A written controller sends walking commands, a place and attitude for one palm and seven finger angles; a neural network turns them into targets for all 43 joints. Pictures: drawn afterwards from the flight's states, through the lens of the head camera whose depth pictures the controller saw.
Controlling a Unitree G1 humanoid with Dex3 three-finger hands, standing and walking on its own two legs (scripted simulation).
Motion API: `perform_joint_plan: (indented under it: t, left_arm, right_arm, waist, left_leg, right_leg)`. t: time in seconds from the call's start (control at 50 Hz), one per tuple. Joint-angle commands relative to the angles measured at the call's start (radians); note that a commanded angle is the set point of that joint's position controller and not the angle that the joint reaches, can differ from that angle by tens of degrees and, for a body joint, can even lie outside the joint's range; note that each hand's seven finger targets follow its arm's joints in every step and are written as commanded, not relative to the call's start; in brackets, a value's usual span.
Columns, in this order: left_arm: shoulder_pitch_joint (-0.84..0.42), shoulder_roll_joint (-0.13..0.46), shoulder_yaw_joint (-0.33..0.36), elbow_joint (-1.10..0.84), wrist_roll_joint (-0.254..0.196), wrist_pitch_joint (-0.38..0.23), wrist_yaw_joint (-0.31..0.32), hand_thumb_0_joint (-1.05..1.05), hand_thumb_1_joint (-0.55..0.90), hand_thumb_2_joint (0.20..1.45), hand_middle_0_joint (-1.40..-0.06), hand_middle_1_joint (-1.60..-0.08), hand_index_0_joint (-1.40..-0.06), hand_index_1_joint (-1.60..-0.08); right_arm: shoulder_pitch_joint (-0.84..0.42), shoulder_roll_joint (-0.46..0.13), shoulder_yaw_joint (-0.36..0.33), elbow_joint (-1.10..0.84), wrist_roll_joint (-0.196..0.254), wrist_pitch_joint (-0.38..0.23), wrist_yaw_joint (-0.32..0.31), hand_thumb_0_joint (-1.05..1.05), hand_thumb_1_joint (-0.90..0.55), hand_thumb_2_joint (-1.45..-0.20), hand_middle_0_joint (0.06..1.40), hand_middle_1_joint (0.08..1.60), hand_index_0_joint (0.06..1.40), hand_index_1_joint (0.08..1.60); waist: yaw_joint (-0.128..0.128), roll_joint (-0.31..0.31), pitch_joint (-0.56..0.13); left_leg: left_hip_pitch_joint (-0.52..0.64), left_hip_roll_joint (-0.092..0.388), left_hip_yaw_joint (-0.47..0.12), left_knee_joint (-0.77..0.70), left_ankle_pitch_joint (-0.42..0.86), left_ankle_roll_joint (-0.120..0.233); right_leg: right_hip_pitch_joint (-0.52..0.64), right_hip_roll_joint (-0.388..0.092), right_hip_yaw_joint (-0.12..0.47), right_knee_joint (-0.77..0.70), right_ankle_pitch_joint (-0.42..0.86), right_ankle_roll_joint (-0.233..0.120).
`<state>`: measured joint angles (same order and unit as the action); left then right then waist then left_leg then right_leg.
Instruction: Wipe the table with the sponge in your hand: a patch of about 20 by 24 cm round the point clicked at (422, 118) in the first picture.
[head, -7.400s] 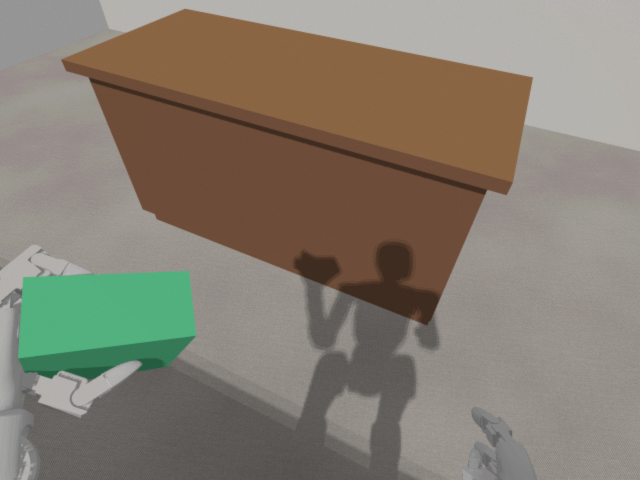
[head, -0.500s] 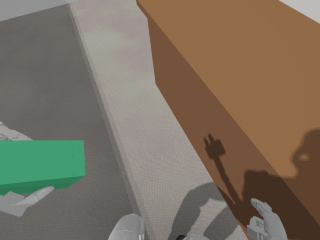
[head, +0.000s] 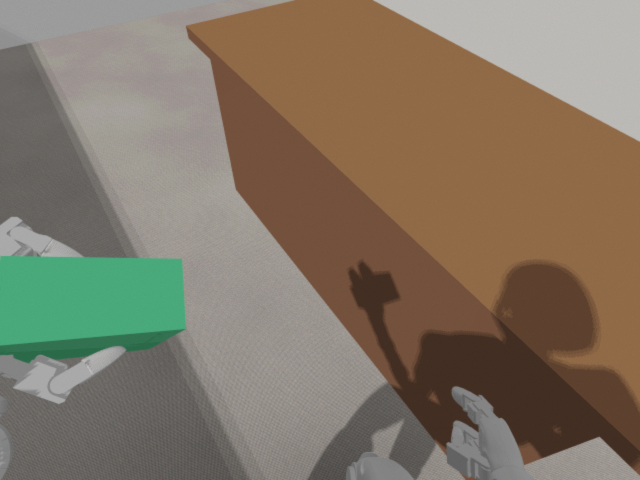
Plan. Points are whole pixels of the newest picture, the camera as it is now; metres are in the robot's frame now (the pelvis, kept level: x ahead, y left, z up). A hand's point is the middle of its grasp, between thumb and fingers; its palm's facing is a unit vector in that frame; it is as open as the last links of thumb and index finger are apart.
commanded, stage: turn to face it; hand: left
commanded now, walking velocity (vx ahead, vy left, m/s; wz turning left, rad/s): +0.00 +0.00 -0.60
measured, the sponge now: (117, 311) +0.22 +0.22 +0.15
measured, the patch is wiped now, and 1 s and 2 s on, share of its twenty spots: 0.00 0.00 0.00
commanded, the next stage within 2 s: take the last steps up to it in 2.00 s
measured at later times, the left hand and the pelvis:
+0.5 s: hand (220, 299) +0.23 +0.12 +0.19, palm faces +0.04 -0.83 -0.56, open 10.4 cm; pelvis -0.05 -0.03 -0.01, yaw -19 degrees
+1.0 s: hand (365, 374) +0.18 +0.00 +0.18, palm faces -0.23 -0.79 -0.56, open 10.5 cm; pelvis -0.13 -0.06 +0.00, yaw -37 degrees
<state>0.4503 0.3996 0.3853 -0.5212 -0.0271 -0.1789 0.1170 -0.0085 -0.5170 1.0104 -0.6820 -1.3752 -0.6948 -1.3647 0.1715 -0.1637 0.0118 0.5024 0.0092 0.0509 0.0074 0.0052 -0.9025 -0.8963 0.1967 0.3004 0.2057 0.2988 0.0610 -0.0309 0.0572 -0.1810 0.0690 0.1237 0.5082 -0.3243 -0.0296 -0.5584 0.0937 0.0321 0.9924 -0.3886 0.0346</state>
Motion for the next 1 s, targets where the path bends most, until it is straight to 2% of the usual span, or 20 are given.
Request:
perform_joint_plan:
  t: [0.0, 0.12, 0.14, 0.16, 0.18, 0.22, 0.28, 0.36, 0.42, 0.44, 0.48, 0.52, 0.58, 0.72, 0.76, 0.78, 0.8, 0.84, 0.9, 0.98]
  left_arm:
    - [-0.138, 0.099, 0.021, -0.277, -0.006, -0.059, 0.020, 0.000, 0.100, 1.300, -1.200, -1.600, -1.200, -1.600]
    - [-0.183, 0.157, 0.076, -0.202, 0.004, -0.055, 0.030, 0.000, 0.100, 1.300, -1.200, -1.600, -1.200, -1.600]
    - [-0.178, 0.184, 0.098, -0.214, 0.009, -0.063, 0.036, 0.000, 0.100, 1.300, -1.200, -1.600, -1.200, -1.600]
    - [-0.121, 0.245, 0.166, -0.219, 0.003, -0.073, 0.049, 0.000, 0.100, 1.300, -1.200, -1.600, -1.200, -1.600]
    - [-0.026, 0.252, 0.207, -0.163, -0.001, -0.073, 0.058, 0.000, 0.100, 1.300, -1.200, -1.600, -1.200, -1.600]
    - [0.071, 0.256, 0.230, -0.282, -0.033, -0.077, 0.053, 0.000, 0.100, 1.300, -1.200, -1.600, -1.200, -1.600]
    - [0.166, 0.268, 0.287, -0.387, -0.055, -0.099, 0.059, 0.000, 0.100, 1.300, -1.200, -1.600, -1.200, -1.600]
    - [0.183, 0.242, 0.288, -0.406, -0.051, -0.095, 0.062, 0.000, 0.100, 1.300, -1.200, -1.600, -1.200, -1.600]
    - [0.185, 0.212, 0.263, -0.334, -0.045, -0.076, 0.055, 0.000, 0.100, 1.300, -1.200, -1.600, -1.200, -1.600]
    - [0.157, 0.197, 0.246, -0.319, -0.045, -0.077, 0.049, 0.000, 0.100, 1.300, -1.200, -1.600, -1.200, -1.600]
    - [0.110, 0.195, 0.232, -0.291, -0.019, -0.090, 0.042, 0.000, 0.100, 1.300, -1.200, -1.600, -1.200, -1.600]
    - [0.051, 0.187, 0.206, -0.215, -0.006, -0.090, 0.041, 0.000, 0.100, 1.300, -1.200, -1.600, -1.200, -1.600]
    - [-0.099, 0.085, 0.044, -0.238, 0.002, -0.070, 0.024, 0.000, 0.100, 1.300, -1.200, -1.600, -1.200, -1.600]
    - [-0.174, 0.134, 0.041, -0.309, -0.001, -0.062, 0.038, 0.000, 0.100, 1.300, -1.200, -1.600, -1.200, -1.600]
    - [-0.137, 0.199, 0.111, -0.308, -0.004, -0.068, 0.042, 0.000, 0.100, 1.300, -1.200, -1.600, -1.200, -1.600]
    - [-0.048, 0.277, 0.188, -0.278, -0.005, -0.071, 0.055, 0.000, 0.100, 1.300, -1.200, -1.600, -1.200, -1.600]
    - [-0.030, 0.270, 0.213, -0.261, -0.029, -0.072, 0.061, 0.000, 0.100, 1.300, -1.200, -1.600, -1.200, -1.600]
    - [0.064, 0.246, 0.225, -0.251, -0.046, -0.059, 0.043, 0.000, 0.100, 1.300, -1.200, -1.600, -1.200, -1.600]
    - [0.143, 0.210, 0.247, -0.255, -0.058, -0.081, 0.042, 0.000, 0.100, 1.300, -1.200, -1.600, -1.200, -1.600]
    - [0.145, 0.187, 0.211, -0.208, -0.047, -0.077, 0.051, 0.000, 0.100, 1.300, -1.200, -1.600, -1.200, -1.600]
  right_arm:
    - [-0.036, -0.164, -0.057, -0.129, 0.017, -0.082, -0.002, 0.000, -0.900, -0.900, 0.200, 0.300, 0.200, 0.300]
    - [-0.013, -0.180, -0.063, -0.113, 0.012, -0.126, 0.000, 0.000, -0.900, -0.900, 0.200, 0.300, 0.200, 0.300]
    - [-0.005, -0.160, -0.062, -0.115, 0.019, -0.124, 0.001, 0.000, -0.900, -0.900, 0.200, 0.300, 0.200, 0.300]
    - [-0.047, -0.130, -0.053, -0.137, 0.015, -0.122, -0.005, 0.000, -0.900, -0.900, 0.200, 0.300, 0.200, 0.300]
    - [-0.076, -0.131, -0.045, -0.128, 0.003, -0.117, -0.008, 0.000, -0.900, -0.900, 0.200, 0.300, 0.200, 0.300]
    - [-0.076, -0.122, -0.055, -0.137, 0.015, -0.078, -0.003, 0.000, -0.900, -0.900, 0.200, 0.300, 0.200, 0.300]
    - [-0.120, -0.118, -0.036, -0.122, 0.009, -0.041, 0.003, 0.000, -0.900, -0.900, 0.200, 0.300, 0.200, 0.300]
    - [-0.093, -0.138, -0.057, -0.121, 0.005, -0.040, 0.000, 0.000, -0.900, -0.900, 0.200, 0.300, 0.200, 0.300]
    - [-0.043, -0.149, -0.060, -0.100, 0.009, -0.039, -0.005, 0.000, -0.900, -0.900, 0.200, 0.300, 0.200, 0.300]
    - [-0.032, -0.167, -0.069, -0.102, 0.006, -0.042, -0.013, 0.000, -0.900, -0.900, 0.200, 0.300, 0.200, 0.300]
    - [-0.062, -0.191, -0.084, -0.122, 0.003, -0.050, -0.033, 0.000, -0.900, -0.900, 0.200, 0.300, 0.200, 0.300]
    - [-0.076, -0.168, -0.073, -0.104, -0.009, -0.067, -0.033, 0.000, -0.900, -0.900, 0.200, 0.300, 0.200, 0.300]
    - [-0.049, -0.180, -0.077, -0.096, 0.019, -0.081, -0.016, 0.000, -0.900, -0.900, 0.200, 0.300, 0.200, 0.300]
    - [-0.007, -0.184, -0.064, -0.122, 0.006, -0.140, -0.009, 0.000, -0.900, -0.900, 0.200, 0.300, 0.200, 0.300]
    - [0.003, -0.150, -0.060, -0.122, 0.013, -0.141, 0.001, 0.000, -0.900, -0.900, 0.200, 0.300, 0.200, 0.300]
    - [-0.024, -0.124, -0.050, -0.144, 0.007, -0.132, -0.003, 0.000, -0.900, -0.900, 0.200, 0.300, 0.200, 0.300]
    - [-0.086, -0.114, -0.026, -0.136, -0.005, -0.120, -0.009, 0.000, -0.900, -0.900, 0.200, 0.300, 0.200, 0.300]
    - [-0.085, -0.117, -0.046, -0.137, 0.009, -0.086, -0.005, 0.000, -0.900, -0.900, 0.200, 0.300, 0.200, 0.300]
    - [-0.100, -0.097, -0.035, -0.109, 0.004, -0.030, -0.003, 0.000, -0.900, -0.900, 0.200, 0.300, 0.200, 0.300]
    - [-0.106, -0.131, -0.053, -0.098, 0.005, -0.024, -0.016, 0.000, -0.900, -0.900, 0.200, 0.300, 0.200, 0.300]
  waist:
    - [-0.041, 0.274, -0.019]
    - [-0.044, 0.208, -0.103]
    - [-0.046, 0.036, -0.151]
    - [-0.024, -0.207, -0.190]
    - [-0.018, -0.198, -0.209]
    - [-0.027, -0.111, -0.244]
    - [-0.034, -0.013, -0.310]
    - [-0.034, -0.051, -0.266]
    - [-0.063, -0.038, -0.237]
    - [-0.071, 0.030, -0.202]
    - [-0.047, 0.337, -0.133]
    - [-0.057, 0.277, -0.077]
    - [-0.052, 0.252, -0.044]
    - [-0.045, 0.291, -0.116]
    - [-0.046, 0.056, -0.160]
    - [-0.027, -0.181, -0.177]
    - [-0.011, -0.203, -0.169]
    - [-0.039, -0.142, -0.180]
    - [-0.042, -0.053, -0.249]
    - [-0.034, -0.089, -0.229]
  left_leg:
    - [-0.006, 0.292, -0.004, -0.127, 0.446, 0.096]
    - [-0.017, 0.245, 0.047, 0.176, 0.464, 0.016]
    - [-0.091, 0.171, 0.077, 0.372, 0.313, -0.017]
    - [-0.320, 0.031, 0.047, 0.585, -0.198, -0.055]
    - [-0.390, 0.034, -0.075, 0.686, -0.338, -0.062]
    - [-0.392, 0.054, -0.157, 0.743, -0.250, -0.059]
    - [-0.347, 0.043, -0.127, 0.548, -0.193, -0.059]
    - [-0.201, -0.002, -0.088, 0.277, -0.128, -0.049]
    - [0.016, 0.004, -0.084, 0.004, 0.014, -0.029]
    - [0.085, 0.075, -0.147, -0.096, 0.011, 0.007]
    - [0.026, 0.410, -0.412, -0.213, 0.223, 0.169]
    - [-0.156, 0.409, -0.305, -0.209, 0.199, 0.179]
    - [-0.071, 0.313, -0.058, -0.130, 0.336, 0.120]
    - [-0.082, 0.277, 0.000, 0.018, 0.210, 0.047]
    - [-0.131, 0.177, 0.053, 0.279, 0.048, -0.012]
    - [-0.358, 0.048, 0.034, 0.473, -0.280, -0.052]
    - [-0.450, 0.027, -0.058, 0.634, -0.306, -0.062]
    - [-0.481, 0.055, -0.152, 0.744, -0.170, -0.067]
    - [-0.453, 0.050, -0.129, 0.633, -0.110, -0.076]
    - [-0.309, 0.019, -0.098, 0.388, -0.127, -0.061]
  right_leg:
    - [0.065, -0.105, -0.091, -0.126, -0.049, 0.024]
    - [0.394, -0.084, -0.162, -0.503, 0.224, 0.001]
    - [0.492, -0.195, -0.020, -0.540, 0.505, -0.057]
    - [0.621, -0.367, 0.300, -0.533, 1.011, -0.173]
    - [0.607, -0.458, 0.366, -0.526, 1.150, -0.221]
    - [0.590, -0.413, 0.348, -0.530, 0.861, -0.221]
    - [0.575, -0.357, 0.243, -0.529, 0.738, -0.213]
    - [0.411, -0.312, 0.290, -0.565, 0.514, -0.216]
    - [0.226, -0.257, 0.271, -0.523, 0.290, -0.142]
    - [0.106, -0.193, 0.232, -0.436, 0.146, -0.100]
    - [-0.033, -0.044, -0.009, 0.070, -0.190, 0.000]
    - [0.001, -0.105, 0.019, 0.286, -0.116, 0.012]
    - [0.018, -0.132, -0.070, 0.087, -0.065, 0.031]
    - [0.328, -0.087, -0.190, -0.404, 0.021, 0.027]
    - [0.400, -0.230, -0.001, -0.580, 0.296, -0.050]
    - [0.501, -0.393, 0.322, -0.590, 0.664, -0.158]
    - [0.511, -0.458, 0.358, -0.602, 0.850, -0.208]
    - [0.504, -0.403, 0.363, -0.591, 0.663, -0.210]
    - [0.552, -0.344, 0.230, -0.563, 0.651, -0.208]
    - [0.466, -0.323, 0.273, -0.594, 0.556, -0.219]
